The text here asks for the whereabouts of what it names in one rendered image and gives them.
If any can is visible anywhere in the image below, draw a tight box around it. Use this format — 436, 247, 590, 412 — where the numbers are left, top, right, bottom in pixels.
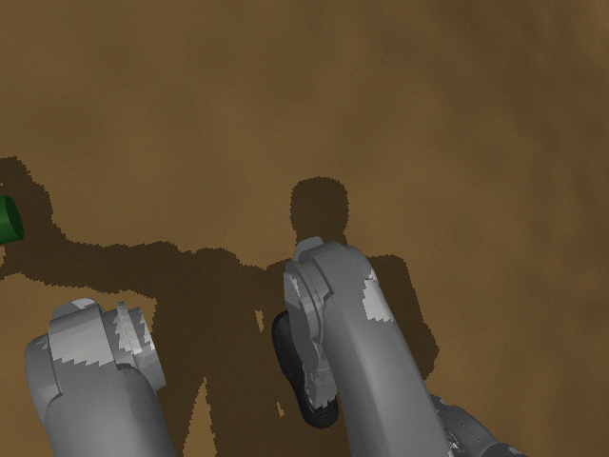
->
0, 195, 24, 245

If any right robot foot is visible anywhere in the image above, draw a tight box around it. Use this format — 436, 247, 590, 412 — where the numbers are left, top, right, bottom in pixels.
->
271, 310, 339, 429

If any right robot hand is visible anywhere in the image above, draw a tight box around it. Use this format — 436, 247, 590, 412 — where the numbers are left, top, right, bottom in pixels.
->
429, 393, 500, 457

